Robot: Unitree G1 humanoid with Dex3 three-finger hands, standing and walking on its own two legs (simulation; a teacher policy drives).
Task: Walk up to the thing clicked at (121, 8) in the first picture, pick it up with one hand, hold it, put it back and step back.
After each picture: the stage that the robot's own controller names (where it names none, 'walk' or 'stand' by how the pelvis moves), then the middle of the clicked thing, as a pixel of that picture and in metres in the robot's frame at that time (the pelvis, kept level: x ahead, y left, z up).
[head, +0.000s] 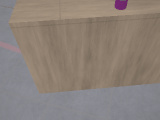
stand; out of the picture +0.88 -0.21 +0.12
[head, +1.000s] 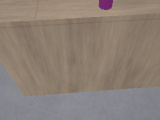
walk; out of the picture +0.79 -0.08 +0.15
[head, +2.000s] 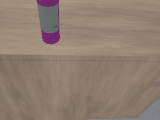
walk; (48, 11) +0.52 +0.16 +0.15
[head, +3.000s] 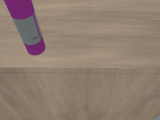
stand; (26, 22) +0.47 +0.21 +0.15
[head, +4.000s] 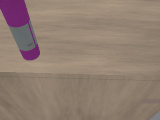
stand; (22, 29) +0.47 +0.23 +0.12
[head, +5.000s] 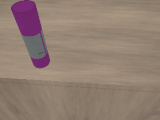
stand; (34, 38) +0.46 +0.20 +0.12
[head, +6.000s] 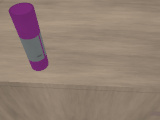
stand; (32, 41) +0.45 +0.20 +0.11
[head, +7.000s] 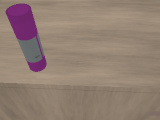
stand; (30, 42) +0.44 +0.21 +0.11
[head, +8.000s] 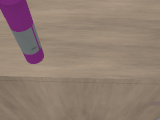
rise first; (25, 33) +0.45 +0.21 +0.12
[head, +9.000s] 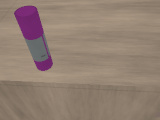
rise first; (36, 42) +0.45 +0.22 +0.12
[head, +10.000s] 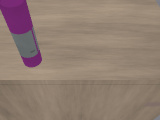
go down; (24, 36) +0.46 +0.20 +0.12
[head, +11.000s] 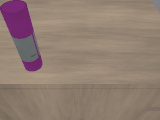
go down; (25, 40) +0.45 +0.20 +0.13
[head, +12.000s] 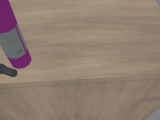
close in; (9, 35) +0.44 +0.22 +0.15
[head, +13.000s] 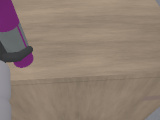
lift; (11, 34) +0.44 +0.21 +0.16
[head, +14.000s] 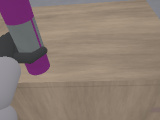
lift; (25, 32) +0.34 +0.17 +0.27
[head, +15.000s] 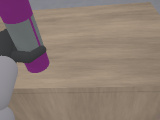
hold; (23, 30) +0.33 +0.16 +0.29
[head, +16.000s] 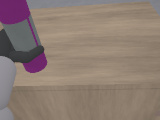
hold; (21, 30) +0.33 +0.17 +0.29
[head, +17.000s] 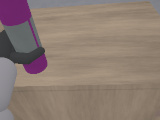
hold; (22, 32) +0.33 +0.17 +0.28
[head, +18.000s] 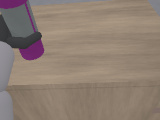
crouch; (18, 16) +0.36 +0.17 +0.30
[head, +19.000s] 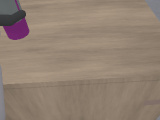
lower; out of the picture +0.46 +0.21 +0.30
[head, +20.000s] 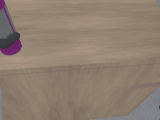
lower; out of the picture +0.48 +0.22 +0.17
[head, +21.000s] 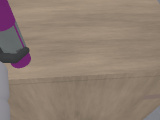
lower; (7, 33) +0.43 +0.22 +0.16
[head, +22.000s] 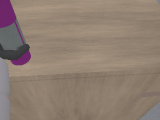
lower; (8, 30) +0.44 +0.21 +0.16
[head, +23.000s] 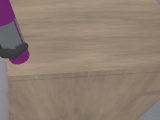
lower; (6, 29) +0.45 +0.22 +0.16
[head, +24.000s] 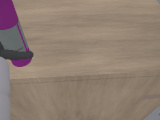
open; (10, 32) +0.44 +0.21 +0.15
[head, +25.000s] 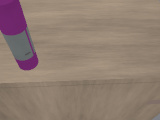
sink last; (18, 37) +0.43 +0.20 +0.15
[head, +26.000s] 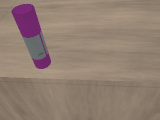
stand; (34, 40) +0.46 +0.22 +0.13
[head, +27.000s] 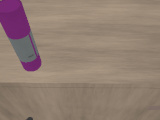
stand; (22, 40) +0.42 +0.22 +0.12
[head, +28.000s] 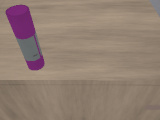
stand; (28, 41) +0.46 +0.22 +0.12
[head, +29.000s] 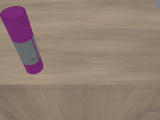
stand; (25, 44) +0.44 +0.22 +0.11
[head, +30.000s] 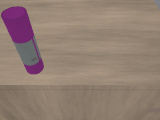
stand; (26, 45) +0.43 +0.22 +0.11
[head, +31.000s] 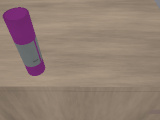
stand; (28, 46) +0.43 +0.21 +0.11
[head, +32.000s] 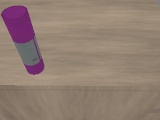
stand; (27, 45) +0.43 +0.21 +0.11
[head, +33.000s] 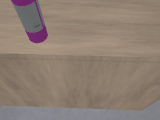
walk; (28, 8) +0.50 +0.18 +0.14
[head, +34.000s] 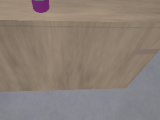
walk; out of the picture +0.66 +0.21 +0.13
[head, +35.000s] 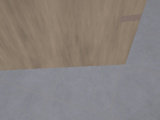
walk; out of the picture +0.96 +0.31 +0.14
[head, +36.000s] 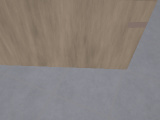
stand; out of the picture +1.05 +0.19 +0.13
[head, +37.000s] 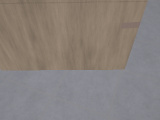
stand; out of the picture +1.07 +0.22 +0.11
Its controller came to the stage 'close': yes
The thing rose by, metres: 0.22
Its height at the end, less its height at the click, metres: +0.00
